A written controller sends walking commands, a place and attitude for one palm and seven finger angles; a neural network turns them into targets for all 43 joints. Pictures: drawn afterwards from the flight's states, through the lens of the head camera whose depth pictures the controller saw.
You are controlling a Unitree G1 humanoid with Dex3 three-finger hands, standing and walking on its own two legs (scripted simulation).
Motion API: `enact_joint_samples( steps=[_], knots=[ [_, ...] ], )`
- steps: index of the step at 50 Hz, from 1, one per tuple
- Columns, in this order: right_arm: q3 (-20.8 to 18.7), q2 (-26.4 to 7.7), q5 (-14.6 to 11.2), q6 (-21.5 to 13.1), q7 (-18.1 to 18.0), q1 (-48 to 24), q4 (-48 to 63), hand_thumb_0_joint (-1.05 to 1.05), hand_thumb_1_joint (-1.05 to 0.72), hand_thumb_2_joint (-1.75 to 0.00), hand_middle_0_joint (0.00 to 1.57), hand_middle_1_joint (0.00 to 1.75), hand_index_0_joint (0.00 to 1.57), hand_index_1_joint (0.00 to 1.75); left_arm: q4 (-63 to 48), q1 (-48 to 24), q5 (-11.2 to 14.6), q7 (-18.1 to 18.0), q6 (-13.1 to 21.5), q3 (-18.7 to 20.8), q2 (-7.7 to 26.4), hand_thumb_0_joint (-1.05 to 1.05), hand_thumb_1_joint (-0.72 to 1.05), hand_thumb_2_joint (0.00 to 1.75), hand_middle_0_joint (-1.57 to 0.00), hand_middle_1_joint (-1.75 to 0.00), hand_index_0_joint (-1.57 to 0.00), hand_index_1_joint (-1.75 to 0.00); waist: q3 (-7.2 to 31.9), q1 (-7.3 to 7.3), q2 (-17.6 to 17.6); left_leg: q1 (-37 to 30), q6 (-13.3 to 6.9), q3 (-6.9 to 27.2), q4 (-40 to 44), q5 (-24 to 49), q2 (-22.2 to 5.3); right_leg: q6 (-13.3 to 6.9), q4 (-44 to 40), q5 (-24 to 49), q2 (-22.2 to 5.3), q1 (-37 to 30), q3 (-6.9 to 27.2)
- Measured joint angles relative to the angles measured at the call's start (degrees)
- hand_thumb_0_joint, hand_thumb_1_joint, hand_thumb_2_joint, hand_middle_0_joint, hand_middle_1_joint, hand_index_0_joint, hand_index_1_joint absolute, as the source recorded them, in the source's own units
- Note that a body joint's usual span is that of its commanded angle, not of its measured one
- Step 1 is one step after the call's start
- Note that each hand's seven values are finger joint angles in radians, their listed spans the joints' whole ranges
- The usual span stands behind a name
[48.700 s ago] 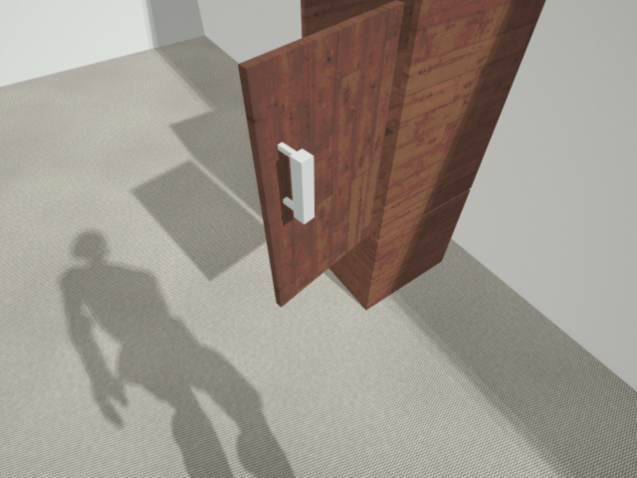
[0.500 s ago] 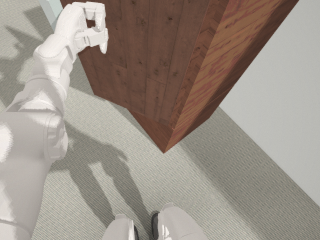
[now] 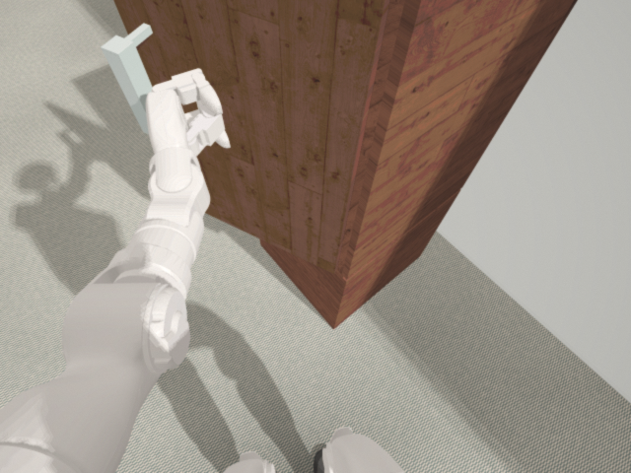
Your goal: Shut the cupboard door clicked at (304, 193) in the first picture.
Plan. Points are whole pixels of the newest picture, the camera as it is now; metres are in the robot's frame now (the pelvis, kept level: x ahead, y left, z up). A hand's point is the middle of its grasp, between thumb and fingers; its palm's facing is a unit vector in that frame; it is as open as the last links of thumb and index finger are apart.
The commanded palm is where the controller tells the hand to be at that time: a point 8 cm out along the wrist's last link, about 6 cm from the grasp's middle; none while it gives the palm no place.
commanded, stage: pull the fist back off the door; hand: left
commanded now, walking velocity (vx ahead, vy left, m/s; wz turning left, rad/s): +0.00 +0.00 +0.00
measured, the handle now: (149, 82) +0.63 +0.14 +0.10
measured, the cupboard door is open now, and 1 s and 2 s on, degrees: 23 23 23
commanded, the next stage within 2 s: draw the hand back to the body in 0.42 s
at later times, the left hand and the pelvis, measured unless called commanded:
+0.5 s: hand (224, 173) +0.45 +0.05 +0.11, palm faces +0.05 -1.00 -0.03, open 3.1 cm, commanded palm +0.43 +0.09 +0.10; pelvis +0.00 +0.00 +0.01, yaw +2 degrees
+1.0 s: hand (139, 229) +0.36 +0.12 +0.15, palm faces +0.06 -1.00 -0.02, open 3.1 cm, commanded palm +0.32 +0.17 +0.15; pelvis -0.01 +0.00 +0.04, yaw +1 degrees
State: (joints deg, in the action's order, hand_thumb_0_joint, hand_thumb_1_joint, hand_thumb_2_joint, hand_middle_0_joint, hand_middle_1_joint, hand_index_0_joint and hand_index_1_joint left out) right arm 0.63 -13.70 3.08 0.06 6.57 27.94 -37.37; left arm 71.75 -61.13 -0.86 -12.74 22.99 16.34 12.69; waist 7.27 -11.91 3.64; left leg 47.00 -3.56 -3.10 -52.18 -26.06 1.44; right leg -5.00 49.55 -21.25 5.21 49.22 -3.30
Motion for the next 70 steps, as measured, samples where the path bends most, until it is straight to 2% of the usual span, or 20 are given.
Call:
enact_joint_samples(
  steps=[3, 11, 15, 19, 23, 27, 31, 35, 40, 44, 53, 57, 60, 70],
  knots=[
    [-0.5, -0.5, -0.3, 0.1, 0.0, 0.1, -0.2, 0.0, -0.91, -0.9, 0.2, 0.3, 0.2, 0.3, -1.4, 2.2, 0.3, 0.5, 1.3, -1.4, -0.8, 0.02, 0.89, 0.9, -1.3, -1.5, -1.29, -1.5, 0.2, 0.92, -0.4, -1.6, 0.1, 0.0, 0.9, 0.2, 0.1, -0.1, -0.7, 0.1, 0.0, -1.5, 0.1],
    [-2.1, -1.9, -0.9, 0.5, -0.8, -2.2, 0.4, 0.0, -0.91, -0.9, 0.2, 0.3, 0.2, 0.3, -8.0, 10.3, 2.7, 1.0, 1.7, -5.8, -4.9, 0.02, 0.9, 0.9, -1.3, -1.5, -1.29, -1.5, -0.2, 3.34, -1.2, -5.0, 0.1, 0.5, 2.5, 0.6, 0.5, 0.0, -2.1, 0.2, -0.3, -5.0, -0.2],
    [-2.5, -2.1, -1.1, 0.4, -1.1, -4.4, 0.7, 0.0, -0.91, -0.9, 0.2, 0.3, 0.2, 0.3, -12.6, 14.6, 2.5, 0.5, 2.6, -8.3, -7.1, 0.02, 0.9, 0.9, -1.3, -1.5, -1.29, -1.5, -0.2, 4.48, -1.3, -6.2, 0.1, 0.5, 2.6, 0.6, 0.7, 0.0, -1.9, -0.1, -0.6, -6.1, -0.2],
    [-2.5, -1.7, -1.6, 0.6, -1.5, -6.7, 1.1, 0.0, -0.91, -0.9, 0.2, 0.3, 0.2, 0.3, -16.5, 18.2, 2.6, -0.1, 1.8, -11.0, -8.8, 0.02, 0.9, 0.9, -1.3, -1.5, -1.3, -1.5, -0.1, 5.49, -1.2, -7.8, 0.0, 0.4, 3.0, 0.7, 1.0, 0.2, -1.9, -0.2, -0.8, -7.5, 0.0],
    [-1.8, -0.8, -1.8, 0.6, -2.1, -8.8, 1.3, 0.0, -0.91, -0.9, 0.2, 0.3, 0.2, 0.3, -16.9, 18.8, 2.6, -1.0, 0.5, -12.8, -10.0, 0.02, 0.9, 0.9, -1.3, -1.5, -1.3, -1.5, -0.3, 6.04, -1.2, -9.1, 0.0, 0.6, 3.5, 1.0, 1.3, 0.3, -2.2, -0.1, -1.1, -8.9, -0.2],
    [-0.8, 0.2, -1.7, 0.1, -2.5, -10.3, 1.2, 0.0, -0.91, -0.9, 0.2, 0.3, 0.2, 0.3, -14.4, 16.3, 2.3, -1.9, 0.3, -12.9, -10.2, 0.02, 0.9, 0.9, -1.3, -1.5, -1.3, -1.5, -0.5, 5.92, -1.4, -8.9, 0.0, 0.9, 3.4, 1.5, 1.5, 0.2, -2.0, 0.2, -1.4, -8.8, -0.5],
    [-0.2, 0.7, -1.6, 0.0, -2.5, -10.6, 1.2, 0.0, -0.91, -0.9, 0.2, 0.3, 0.2, 0.3, -12.9, 14.6, 2.0, -1.6, 0.8, -11.2, -9.7, 0.02, 0.9, 0.9, -1.3, -1.5, -1.3, -1.5, -0.4, 5.74, -1.5, -8.2, 0.0, 0.6, 3.1, 1.8, 1.6, 0.1, -1.5, 0.4, -1.5, -7.9, -0.3],
    [-0.1, 0.5, -2.3, 0.8, -2.7, -9.0, 1.9, 0.0, -0.91, -0.9, 0.2, 0.3, 0.2, 0.3, -17.9, 19.2, 2.8, 0.3, -0.2, -9.7, -8.5, 0.02, 0.9, 0.9, -1.3, -1.5, -1.3, -1.5, -0.5, 6.43, -1.1, -10.3, 0.0, -0.6, 4.8, 2.2, 1.3, 0.2, -2.6, 1.0, -1.1, -9.4, 0.9],
    [-0.2, 0.0, -3.7, 1.8, -3.8, -6.9, 2.4, 0.0, -0.91, -0.9, 0.2, 0.3, 0.2, 0.3, -28.6, 29.0, 5.4, 3.5, -3.8, -9.7, -7.0, 0.02, 0.9, 0.9, -1.3, -1.5, -1.29, -1.5, -1.4, 7.68, -0.9, -15.3, 0.1, -1.0, 8.5, 3.3, 0.9, 0.2, -6.0, 2.2, -0.5, -14.2, 1.7],
    [-0.4, -0.6, -4.9, 1.3, -5.0, -6.8, 2.3, 0.01, -0.91, -0.9, 0.2, 0.3, 0.2, 0.3, -38.1, 36.4, 7.4, 6.1, -6.3, -11.2, -5.8, 0.02, 0.9, 0.9, -1.3, -1.5, -1.29, -1.5, -2.4, 8.73, -0.9, -19.3, 0.2, -0.4, 11.0, 4.2, 0.8, 0.1, -9.0, 3.1, -0.3, -18.5, 1.4],
    [-0.1, -1.8, -6.8, -0.2, -7.7, -12.7, 3.9, 0.01, -0.91, -0.9, 0.2, 0.3, 0.2, 0.3, -53.6, 47.6, 10.5, 11.1, -14.8, -13.7, -4.2, 0.02, 0.9, 0.9, -1.28, -1.47, -1.27, -1.47, -3.6, 10.98, -0.7, -26.7, 0.1, 0.8, 15.8, 6.0, 1.3, 0.3, -14.2, 4.7, -0.7, -26.5, 0.7],
    [0.5, -0.8, -6.7, 0.8, -8.9, -16.8, 4.9, 0.01, -0.91, -0.9, 0.2, 0.3, 0.2, 0.3, -61.4, 54.1, 7.8, 10.7, -17.3, -15.6, -1.3, 0.02, 0.9, 0.9, -1.22, -1.4, -1.21, -1.41, -4.6, 11.46, -0.8, -31.5, 0.0, 1.1, 19.8, 7.5, 1.7, 0.7, -17.8, 5.8, -1.0, -31.1, 0.7],
    [1.2, 0.0, -6.4, 1.6, -9.6, -18.9, 5.7, 0.01, -0.91, -0.9, 0.2, 0.3, 0.2, 0.3, -66.5, 58.4, 6.7, 10.4, -18.6, -15.9, 0.4, 0.02, 0.9, 0.9, -1.15, -1.34, -1.15, -1.34, -5.4, 12.2, -0.8, -34.8, 0.0, 1.7, 22.6, 8.5, 1.9, 0.6, -20.8, 6.7, -1.1, -34.7, 0.5],
    [2.9, 1.0, -5.0, 1.7, -9.3, -19.9, 6.2, 0.01, -0.91, -0.9, 0.2, 0.3, 0.2, 0.3, -79.7, 70.8, 5.3, 9.0, -21.9, -12.7, 2.8, 0.02, 0.9, 0.9, -0.9, -1.06, -0.9, -1.06, -6.9, 14.96, 0.9, -41.4, -0.7, 3.1, 28.3, 10.4, 2.8, 1.4, -26.7, 8.3, -1.9, -41.8, -0.4]
  ],
)
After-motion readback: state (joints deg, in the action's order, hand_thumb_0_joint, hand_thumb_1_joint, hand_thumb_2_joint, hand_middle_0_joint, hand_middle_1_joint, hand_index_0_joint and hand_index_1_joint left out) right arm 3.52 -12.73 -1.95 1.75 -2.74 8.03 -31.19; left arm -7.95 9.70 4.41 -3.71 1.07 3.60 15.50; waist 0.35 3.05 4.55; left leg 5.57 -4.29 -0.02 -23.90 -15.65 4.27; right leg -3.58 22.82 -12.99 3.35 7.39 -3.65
